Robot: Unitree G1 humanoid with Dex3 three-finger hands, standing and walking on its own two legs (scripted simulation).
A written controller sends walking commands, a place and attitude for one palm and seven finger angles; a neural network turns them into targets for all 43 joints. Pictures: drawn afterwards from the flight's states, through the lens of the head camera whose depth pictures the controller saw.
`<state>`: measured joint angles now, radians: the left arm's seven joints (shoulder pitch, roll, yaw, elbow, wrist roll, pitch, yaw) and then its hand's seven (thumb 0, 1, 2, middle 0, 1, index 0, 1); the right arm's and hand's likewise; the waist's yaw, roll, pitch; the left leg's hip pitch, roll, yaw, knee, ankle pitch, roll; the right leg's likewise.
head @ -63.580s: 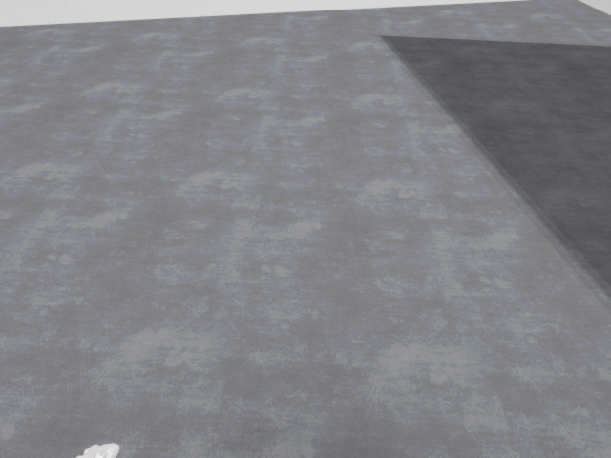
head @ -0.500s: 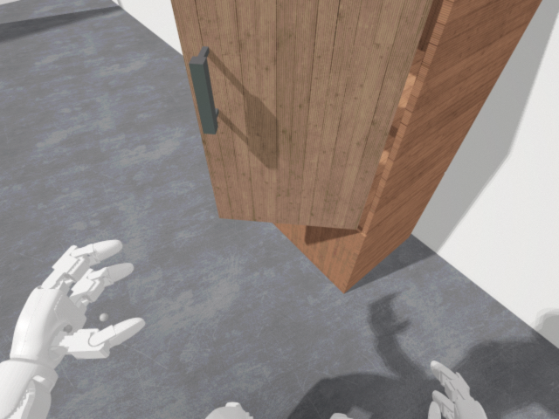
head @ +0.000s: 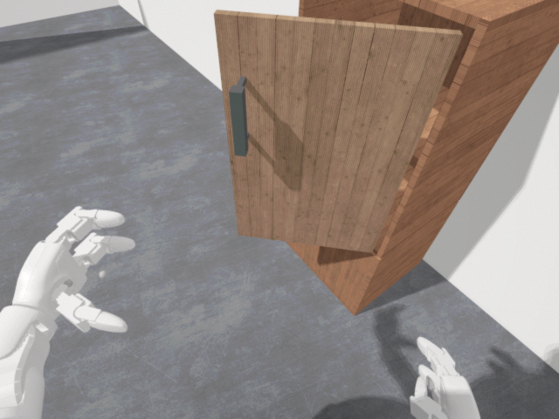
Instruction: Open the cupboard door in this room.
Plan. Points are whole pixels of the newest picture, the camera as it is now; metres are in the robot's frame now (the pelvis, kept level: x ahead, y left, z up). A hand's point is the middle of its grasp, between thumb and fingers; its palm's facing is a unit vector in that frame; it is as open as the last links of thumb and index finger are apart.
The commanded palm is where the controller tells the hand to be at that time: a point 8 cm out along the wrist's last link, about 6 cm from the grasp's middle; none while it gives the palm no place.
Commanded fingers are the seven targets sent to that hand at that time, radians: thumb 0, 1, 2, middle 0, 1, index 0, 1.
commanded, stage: raise the hand with hooked fingers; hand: left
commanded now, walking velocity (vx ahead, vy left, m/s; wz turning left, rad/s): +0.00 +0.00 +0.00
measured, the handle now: (241, 117) +0.61 +0.13 +0.10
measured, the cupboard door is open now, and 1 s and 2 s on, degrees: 45 45 45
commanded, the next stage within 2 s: move the hooked fingers beside the handle in 0.76 s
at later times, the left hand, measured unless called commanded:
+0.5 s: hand (108, 239) +0.30 +0.26 +0.12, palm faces -0.03 -1.00 -0.02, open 14.0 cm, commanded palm +0.27 +0.30 +0.13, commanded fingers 0.00 -0.50 0.30 -0.30 -1.20 -0.30 -1.20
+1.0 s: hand (118, 236) +0.30 +0.24 +0.12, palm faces +0.00 -1.00 -0.01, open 14.0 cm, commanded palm +0.30 +0.29 +0.12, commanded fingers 0.00 -0.50 0.30 -0.30 -1.20 -0.30 -1.20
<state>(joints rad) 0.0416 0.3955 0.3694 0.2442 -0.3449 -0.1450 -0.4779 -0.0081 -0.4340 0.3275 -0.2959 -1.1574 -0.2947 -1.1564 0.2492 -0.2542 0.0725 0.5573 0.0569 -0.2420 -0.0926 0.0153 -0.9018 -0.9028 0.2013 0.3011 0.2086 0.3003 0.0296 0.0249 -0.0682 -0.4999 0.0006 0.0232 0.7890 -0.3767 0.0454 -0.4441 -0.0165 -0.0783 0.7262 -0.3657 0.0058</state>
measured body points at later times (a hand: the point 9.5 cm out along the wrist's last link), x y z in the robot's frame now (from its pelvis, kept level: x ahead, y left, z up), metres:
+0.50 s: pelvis +0.01 -0.01 +0.01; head +0.03 -0.02 +0.46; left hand +0.30 +0.31 +0.12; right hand +0.16 -0.26 -0.07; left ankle +0.02 +0.08 -0.71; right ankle +0.00 -0.13 -0.71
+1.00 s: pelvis +0.00 -0.03 +0.01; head +0.02 -0.04 +0.46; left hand +0.30 +0.30 +0.12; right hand +0.17 -0.28 -0.07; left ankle +0.02 +0.08 -0.71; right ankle +0.00 -0.13 -0.71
